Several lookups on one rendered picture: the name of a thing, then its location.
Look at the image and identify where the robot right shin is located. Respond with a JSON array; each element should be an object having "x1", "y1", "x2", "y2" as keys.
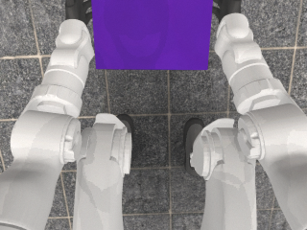
[{"x1": 190, "y1": 118, "x2": 256, "y2": 174}]

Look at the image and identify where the robot left forearm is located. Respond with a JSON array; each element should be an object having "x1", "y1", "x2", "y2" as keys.
[{"x1": 10, "y1": 19, "x2": 94, "y2": 155}]

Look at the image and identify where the right robot upper arm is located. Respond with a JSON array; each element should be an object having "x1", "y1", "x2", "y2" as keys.
[{"x1": 237, "y1": 103, "x2": 307, "y2": 230}]

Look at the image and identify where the robot right thigh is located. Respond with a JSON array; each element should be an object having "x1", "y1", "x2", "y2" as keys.
[{"x1": 196, "y1": 127, "x2": 257, "y2": 230}]

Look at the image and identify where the robot right forearm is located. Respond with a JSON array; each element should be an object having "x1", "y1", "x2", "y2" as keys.
[{"x1": 214, "y1": 12, "x2": 307, "y2": 120}]

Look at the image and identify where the right robot hand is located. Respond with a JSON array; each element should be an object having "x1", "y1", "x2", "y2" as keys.
[{"x1": 212, "y1": 0, "x2": 242, "y2": 25}]

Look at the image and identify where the carton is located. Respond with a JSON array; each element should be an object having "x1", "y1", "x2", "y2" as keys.
[{"x1": 91, "y1": 0, "x2": 213, "y2": 70}]

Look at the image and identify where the left robot upper arm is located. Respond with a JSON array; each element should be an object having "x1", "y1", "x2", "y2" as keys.
[{"x1": 0, "y1": 110, "x2": 83, "y2": 230}]

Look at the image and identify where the left robot hand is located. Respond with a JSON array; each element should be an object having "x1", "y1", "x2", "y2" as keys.
[{"x1": 64, "y1": 0, "x2": 93, "y2": 27}]

